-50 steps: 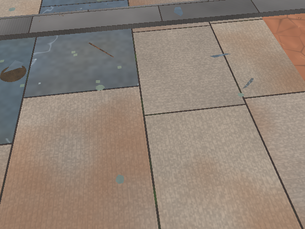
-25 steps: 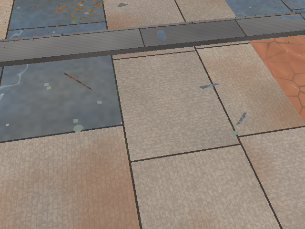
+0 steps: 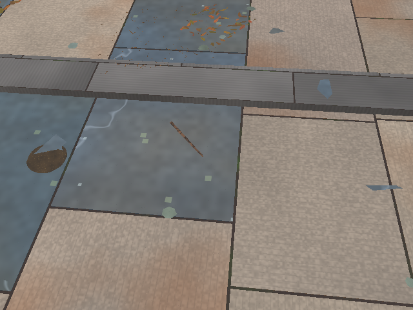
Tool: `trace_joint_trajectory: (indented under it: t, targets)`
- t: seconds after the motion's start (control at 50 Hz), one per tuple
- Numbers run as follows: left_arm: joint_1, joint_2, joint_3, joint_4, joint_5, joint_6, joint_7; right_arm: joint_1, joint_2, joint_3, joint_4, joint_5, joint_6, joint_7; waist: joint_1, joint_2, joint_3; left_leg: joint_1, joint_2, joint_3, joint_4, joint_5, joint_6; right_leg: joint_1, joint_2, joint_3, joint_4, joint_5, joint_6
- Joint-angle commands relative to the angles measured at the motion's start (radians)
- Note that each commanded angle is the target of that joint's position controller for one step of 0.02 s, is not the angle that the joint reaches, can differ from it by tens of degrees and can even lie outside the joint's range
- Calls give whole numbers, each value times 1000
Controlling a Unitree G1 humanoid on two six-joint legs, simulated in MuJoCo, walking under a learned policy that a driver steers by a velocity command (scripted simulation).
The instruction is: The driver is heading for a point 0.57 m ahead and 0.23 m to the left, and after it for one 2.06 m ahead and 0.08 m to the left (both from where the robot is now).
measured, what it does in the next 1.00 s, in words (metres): walks ahead, turning left: left foot, then right foot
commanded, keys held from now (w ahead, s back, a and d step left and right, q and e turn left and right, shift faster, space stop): w+q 0.70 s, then w+e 0.30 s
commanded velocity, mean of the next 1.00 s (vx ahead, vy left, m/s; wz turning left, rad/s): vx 0.50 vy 0.00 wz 0.43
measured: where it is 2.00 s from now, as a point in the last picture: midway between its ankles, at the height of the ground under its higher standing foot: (156, 176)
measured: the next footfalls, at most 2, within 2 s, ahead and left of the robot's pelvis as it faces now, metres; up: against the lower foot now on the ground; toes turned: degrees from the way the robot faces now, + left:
left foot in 0.24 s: +0.27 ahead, +0.11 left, +0.00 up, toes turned +14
right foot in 0.80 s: +0.65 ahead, +0.09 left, +0.00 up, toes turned +27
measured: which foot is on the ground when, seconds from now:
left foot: up 0.00-0.22, down 0.24-0.80, up 0.82-1.00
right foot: down 0.00-0.26, up 0.28-0.78, down 0.80-1.00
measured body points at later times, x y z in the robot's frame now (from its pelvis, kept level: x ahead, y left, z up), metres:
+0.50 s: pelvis +0.26 +0.08 +0.00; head +0.29 +0.10 +0.45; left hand +0.33 +0.36 -0.12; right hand +0.37 -0.19 -0.13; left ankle +0.23 +0.10 -0.75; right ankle +0.37 -0.09 -0.67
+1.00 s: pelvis +0.55 +0.12 +0.00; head +0.58 +0.12 +0.44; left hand +0.50 +0.40 -0.13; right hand +0.75 -0.08 -0.13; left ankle +0.45 +0.22 -0.66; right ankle +0.61 +0.07 -0.75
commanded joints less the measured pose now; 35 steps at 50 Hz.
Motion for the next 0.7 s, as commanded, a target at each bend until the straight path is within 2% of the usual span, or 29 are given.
trace_joint_trajectory:
  t: [0.02, 0.06, 0.12, 0.16, 0.2, 0.22, 0.24, 0.26, 0.28, 0.3, 0.32, 0.34, 0.36, 0.38, 0.42, 0.46, 0.54, 0.66, 0.7]
  targets:
    - [-7, 83, 8, -50, 0, -19, 1, -53, 17, 18, -73, 1, -3, 18, -19, -112, 47, -18, 10, 23, -152, 119, -9, -33, -252, 84, -146, 336, -76]
    - [19, 107, 12, -45, 0, -17, 5, -129, 20, 26, -103, -1, -5, 26, 1, -115, 57, 18, -1, 67, -272, 149, 0, -5, -263, 47, -148, 368, -72]
    - [69, 134, 19, -29, 1, -5, 14, -199, 4, 28, -137, -6, -6, 33, 20, -112, 69, 34, -19, 111, -371, 89, 29, 101, -294, 10, -118, 448, -69]
    - [77, 149, 22, -24, 3, 9, 20, -198, -9, 22, -146, -9, -6, 30, 10, -122, 54, 79, -58, 142, -412, 5, 60, 166, -302, -24, -40, 653, -61]
    - [74, 183, 31, -23, 5, 27, 24, -115, -34, 9, -131, -12, -6, 20, -29, -149, -6, 193, -128, 175, -432, -105, 100, 208, -305, -51, 135, 926, -53]
    - [69, 198, 35, -27, 5, 39, 22, -19, -53, -3, -105, -11, -11, 14, -66, -147, -64, 297, -167, 177, -466, -135, 123, 201, -302, -55, 293, 952, -51]
    - [56, 201, 34, -40, 2, 47, 18, 133, -85, -21, -57, -19, -21, 2, -135, -102, -150, 511, -184, 145, -551, -98, 154, 98, -284, -73, 527, 818, -24]
    - [65, 143, 20, -87, -11, 47, 11, 239, -190, -53, -41, -33, -25, -14, -161, 29, -258, 801, 40, -171, -590, -238, 231, -206, -230, -73, 851, 386, 18]
    - [31, 106, 18, -167, -13, 36, -8, 197, -279, -70, -66, -6, -16, -18, -99, 187, -308, 967, 261, -718, -744, -180, 360, -570, -5, 68, 1156, -335, 73]
    - [-104, 154, 24, -195, -4, 26, -12, 211, -255, -64, -65, 7, -3, -26, -134, 15, -230, 927, 241, -641, -787, -103, 330, -685, -56, 224, 1162, -251, 64]
    - [-123, 130, 14, -204, -15, 13, -16, 164, -208, -51, -56, 14, -5, -34, -98, -14, -119, 809, 222, -504, -789, -9, 302, -692, -99, 232, 1095, -152, 55]
    - [-95, 126, 13, -185, -12, 9, -13, 117, -158, -38, -59, 18, -13, -36, -47, -68, -57, 686, 167, -409, -801, 115, 255, -626, -133, 236, 988, -105, 52]
    - [-86, 127, 15, -183, 9, 23, -12, 82, -131, -28, -62, 27, -22, -40, -11, -69, -35, 606, 115, -339, -809, 197, 228, -565, -148, 244, 930, -98, 60]
    - [-56, 121, 13, -174, 25, 43, -13, 62, -113, -20, -70, 30, -32, -41, 12, -52, -49, 562, 84, -295, -818, 246, 218, -508, -154, 247, 894, -90, 71]
    - [-60, 111, 12, -184, 33, 73, -21, 92, -123, -18, -66, 38, -52, -37, 22, -44, -55, 530, 52, -264, -830, 312, 218, -493, -146, 234, 844, -80, 92]
    - [-125, 106, 9, -211, 30, 85, -26, 137, -149, -23, -60, 35, -59, -35, 7, -32, -34, 517, 32, -256, -851, 294, 207, -535, -141, 222, 775, -15, 107]
    - [-292, 120, 6, -272, 25, 90, -27, 237, -153, -22, -49, 34, -56, -35, -53, 0, 4, 584, 23, -290, -861, 277, 172, -648, -125, 224, 614, 120, 118]
    - [-469, 116, -14, -349, 16, 74, -39, 331, -161, -20, -45, 24, -52, -47, -112, 23, 19, 707, 26, -330, -791, 384, 163, -666, -62, 222, 411, 192, 98]
    - [-497, 125, -17, -374, 10, 64, -40, 337, -173, -22, -48, 18, -51, -54, -114, 36, 22, 728, 40, -357, -759, 436, 153, -621, -42, 225, 344, 180, 80]
Velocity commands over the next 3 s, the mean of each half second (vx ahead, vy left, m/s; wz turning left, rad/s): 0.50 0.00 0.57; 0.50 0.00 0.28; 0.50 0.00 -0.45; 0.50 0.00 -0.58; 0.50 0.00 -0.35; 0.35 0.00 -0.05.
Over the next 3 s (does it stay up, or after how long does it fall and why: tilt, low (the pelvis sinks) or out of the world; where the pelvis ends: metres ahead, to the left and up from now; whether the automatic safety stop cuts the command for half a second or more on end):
stays up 1.48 0.10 0.04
